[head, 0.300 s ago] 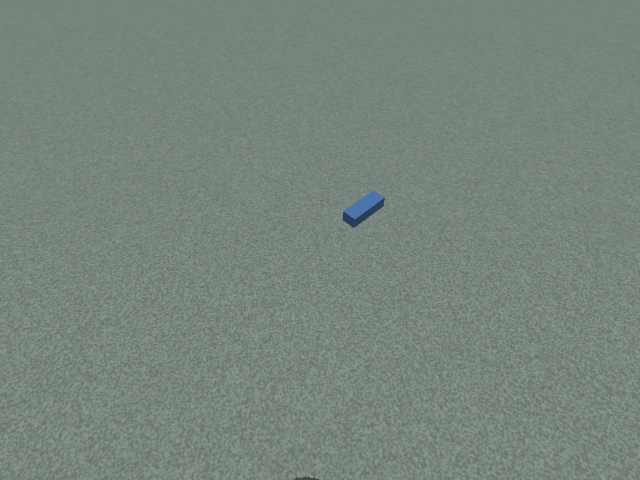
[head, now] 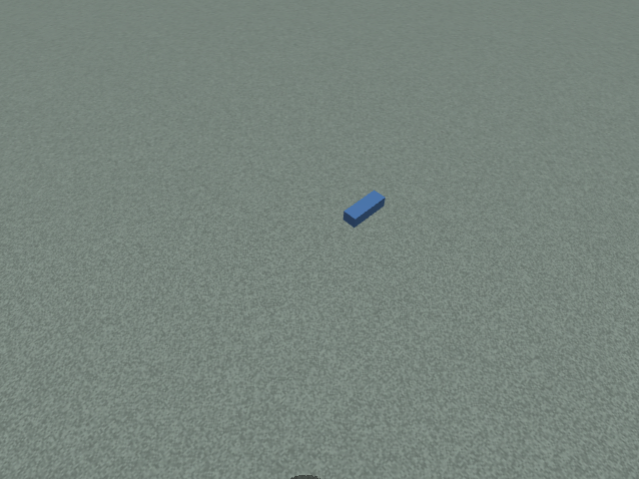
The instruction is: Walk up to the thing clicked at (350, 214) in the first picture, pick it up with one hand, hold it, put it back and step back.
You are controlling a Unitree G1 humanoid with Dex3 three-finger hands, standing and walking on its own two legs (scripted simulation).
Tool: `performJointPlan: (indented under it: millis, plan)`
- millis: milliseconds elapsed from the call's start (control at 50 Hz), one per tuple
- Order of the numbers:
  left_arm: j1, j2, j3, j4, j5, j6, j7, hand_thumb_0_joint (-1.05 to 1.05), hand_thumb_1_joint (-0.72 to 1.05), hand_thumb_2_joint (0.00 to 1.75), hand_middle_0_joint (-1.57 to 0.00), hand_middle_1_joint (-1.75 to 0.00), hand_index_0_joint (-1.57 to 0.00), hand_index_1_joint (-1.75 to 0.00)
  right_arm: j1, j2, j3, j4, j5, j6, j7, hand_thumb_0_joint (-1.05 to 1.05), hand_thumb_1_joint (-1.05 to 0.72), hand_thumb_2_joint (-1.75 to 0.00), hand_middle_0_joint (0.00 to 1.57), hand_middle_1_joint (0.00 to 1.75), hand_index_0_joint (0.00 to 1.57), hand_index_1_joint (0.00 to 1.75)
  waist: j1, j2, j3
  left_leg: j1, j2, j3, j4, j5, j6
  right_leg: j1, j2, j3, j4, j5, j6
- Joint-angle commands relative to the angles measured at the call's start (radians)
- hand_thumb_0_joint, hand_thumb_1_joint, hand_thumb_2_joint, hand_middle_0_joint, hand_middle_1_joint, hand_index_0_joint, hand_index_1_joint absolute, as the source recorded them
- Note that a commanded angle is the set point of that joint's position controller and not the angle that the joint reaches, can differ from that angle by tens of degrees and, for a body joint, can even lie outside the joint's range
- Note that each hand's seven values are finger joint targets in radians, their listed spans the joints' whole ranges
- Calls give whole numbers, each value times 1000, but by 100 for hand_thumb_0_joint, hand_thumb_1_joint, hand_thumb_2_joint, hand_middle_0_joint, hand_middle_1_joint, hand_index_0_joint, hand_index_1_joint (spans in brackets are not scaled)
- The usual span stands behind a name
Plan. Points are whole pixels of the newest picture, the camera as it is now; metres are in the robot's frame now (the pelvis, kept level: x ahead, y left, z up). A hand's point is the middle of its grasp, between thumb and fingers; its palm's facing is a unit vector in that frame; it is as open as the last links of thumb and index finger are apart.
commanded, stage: stand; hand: left
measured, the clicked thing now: (364, 208) +1.30 -0.19 -0.76
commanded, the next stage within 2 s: walk up in 0.82 s
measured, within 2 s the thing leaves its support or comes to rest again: neither
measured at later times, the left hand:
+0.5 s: hand out of the picture +0.08 +0.25 -0.16, palm faces -0.03 -0.94 -0.33, open 7.4 cm
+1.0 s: hand out of the picture +0.11 +0.27 -0.15, palm faces +0.08 -0.94 -0.34, open 7.4 cm
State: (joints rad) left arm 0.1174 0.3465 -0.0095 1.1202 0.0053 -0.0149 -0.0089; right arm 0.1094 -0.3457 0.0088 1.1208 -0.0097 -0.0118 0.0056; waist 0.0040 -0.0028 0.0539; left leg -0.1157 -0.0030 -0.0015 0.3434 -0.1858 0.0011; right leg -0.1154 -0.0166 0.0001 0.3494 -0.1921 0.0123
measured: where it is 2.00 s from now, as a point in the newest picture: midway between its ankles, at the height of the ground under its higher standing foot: (398, 409)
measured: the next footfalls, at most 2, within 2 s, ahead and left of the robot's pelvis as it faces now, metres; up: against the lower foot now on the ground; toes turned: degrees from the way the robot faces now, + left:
right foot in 1.16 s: +0.18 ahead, -0.24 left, +0.00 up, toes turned +10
left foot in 1.48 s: +0.31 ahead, +0.00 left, +0.00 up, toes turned +25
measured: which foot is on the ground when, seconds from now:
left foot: down 0.00-1.00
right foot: down 0.00-0.86, up 0.88-1.00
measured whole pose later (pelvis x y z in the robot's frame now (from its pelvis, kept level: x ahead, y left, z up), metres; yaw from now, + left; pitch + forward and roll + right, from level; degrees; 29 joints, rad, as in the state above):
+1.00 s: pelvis +0.02 -0.03 -0.01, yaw +5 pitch +0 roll +1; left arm 0.10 0.46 0.13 0.95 0.07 0.04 -0.12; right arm 0.31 -0.37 -0.07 1.03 -0.03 -0.07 0.00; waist 0.02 -0.08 0.02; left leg -0.21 -0.03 -0.10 0.46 -0.26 0.01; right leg -0.40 -0.05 0.09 0.90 -0.43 -0.01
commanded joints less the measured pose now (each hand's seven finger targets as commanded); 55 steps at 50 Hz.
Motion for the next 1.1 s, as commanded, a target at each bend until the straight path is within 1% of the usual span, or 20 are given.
performJointPlan:
  millis: [0,240,260,280,580,740,780,800,820,840,860,880,900,920,940,960,980,1020,1040,1080]
  plan:
    - [-38,206,44,-66,4,-18,18,0,90,90,-20,-30,-20,-30,-40,-208,-43,-60,2,-22,-15,0,-90,-90,20,30,20,30,-3,-7,-71,11,123,-100,-51,129,24,1,-110,87,-60,118,-36]
    - [-31,207,42,-68,2,-19,19,0,90,90,-20,-30,-20,-30,-39,-211,-43,-60,4,-21,-15,0,-90,-90,20,30,20,30,-2,5,-78,16,125,-102,-50,158,27,12,-112,84,-60,147,-36]
    - [-39,210,43,-68,0,-19,20,0,90,90,-20,-30,-20,-30,-30,-204,-40,-59,3,-21,-15,0,-90,-90,20,30,20,30,-7,-6,-66,3,121,-99,-54,152,23,15,-113,86,-60,145,-36]
    - [-34,207,43,-70,3,-19,19,0,90,90,-20,-30,-20,-30,-32,-212,-41,-59,1,-22,-16,0,-90,-90,20,30,20,30,-1,4,-75,8,125,-95,-50,146,27,20,-115,88,-60,149,-37]
    - [-31,210,43,-71,4,-19,20,0,90,90,-20,-30,-20,-30,-30,-213,-43,-60,2,-21,-15,0,-90,-90,20,30,20,30,-1,0,-78,16,127,-97,-57,158,29,31,-116,84,-64,155,-34]
    - [-35,213,44,-71,4,-17,21,0,90,90,-20,-30,-20,-30,-30,-211,-44,-58,2,-19,-16,0,-90,-90,20,30,20,30,-6,4,-66,14,125,-100,-67,141,21,15,-113,83,-66,125,-36]
    - [-27,207,41,-69,4,-18,20,0,90,90,-20,-30,-20,-30,-36,-216,-46,-57,2,-19,-15,0,-90,-90,20,30,20,30,-2,5,-69,20,129,-102,-63,142,26,18,-113,82,-68,126,-36]
    - [-76,365,172,-167,62,-4,-34,0,90,90,-20,-30,-20,-30,145,-369,-130,-98,8,-41,-13,0,-90,-90,20,30,20,30,-6,-126,-117,-80,152,-256,6,-303,104,4,-60,1,114,-367,-57]
    - [-119,349,174,-193,76,10,-55,0,90,90,-20,-30,-20,-30,159,-417,-154,-89,1,-50,-12,0,-90,-90,20,30,20,30,-19,-27,-29,-127,208,-374,-59,-475,126,-135,-49,14,235,-444,-63]
    - [-131,299,174,-238,78,18,-78,0,90,90,-20,-30,-20,-30,140,-443,-171,-118,-6,-60,-13,0,-90,-90,20,30,20,30,-15,77,1,-85,288,-554,-102,-556,193,-319,-36,71,416,-353,-50]
    - [-167,271,177,-268,84,29,-94,0,90,90,-20,-30,-20,-30,154,-427,-179,-143,-15,-71,-18,0,-90,-90,20,30,20,30,-23,62,37,-45,339,-653,-135,-572,245,-481,-50,139,549,-297,-37]
    - [-159,258,179,-287,77,32,-101,0,90,90,-20,-30,-20,-30,151,-410,-177,-162,-12,-84,-28,0,-90,-90,20,30,20,30,-1,72,24,-15,351,-653,-143,-535,243,-538,-82,181,629,-246,-37]
    - [-118,264,179,-290,69,30,-106,0,90,90,-20,-30,-20,-30,151,-404,-175,-173,-9,-94,-35,0,-90,-90,20,30,20,30,16,90,-35,59,337,-607,-134,-505,236,-562,-99,189,644,-235,-37]
    - [-105,267,179,-291,70,27,-110,0,90,90,-20,-30,-20,-30,172,-381,-168,-180,-11,-97,-36,0,-90,-90,20,30,20,30,15,72,-65,92,291,-545,-124,-478,217,-560,-87,159,630,-239,-28]
    - [-135,262,180,-312,71,26,-117,0,90,90,-20,-30,-20,-30,183,-373,-168,-194,-17,-95,-37,0,-90,-90,20,30,20,30,0,88,-61,63,265,-503,-115,-455,208,-535,-81,146,585,-261,-21]
    - [-150,262,182,-327,73,27,-122,0,90,90,-20,-30,-20,-30,191,-375,-165,-203,-21,-94,-36,0,-90,-90,20,30,20,30,-5,101,-42,17,244,-464,-111,-435,210,-507,-71,124,546,-268,-12]
    - [-183,260,182,-344,75,29,-127,0,90,90,-20,-30,-20,-30,214,-383,-167,-206,-27,-92,-34,0,-90,-90,20,30,20,30,-23,122,-19,-19,224,-441,-108,-420,210,-487,-58,108,510,-284,-7]
    - [-191,265,184,-367,70,31,-133,0,90,90,-20,-30,-20,-30,210,-413,-175,-223,-32,-95,-38,0,-90,-90,20,30,20,30,-15,165,-3,-82,233,-436,-96,-410,217,-432,-68,110,462,-301,-5]
    - [-177,269,187,-369,67,31,-134,0,90,90,-20,-30,-20,-30,198,-420,-176,-233,-34,-96,-38,0,-90,-90,20,30,20,30,-4,176,-5,-127,228,-423,-92,-406,213,-381,-62,94,437,-293,-5]
    - [-92,270,193,-354,61,30,-133,0,90,90,-20,-30,-20,-30,145,-419,-175,-250,-35,-94,-37,0,-90,-90,20,30,20,30,43,204,-41,-195,185,-356,-41,-342,179,-235,-40,45,367,-262,-8]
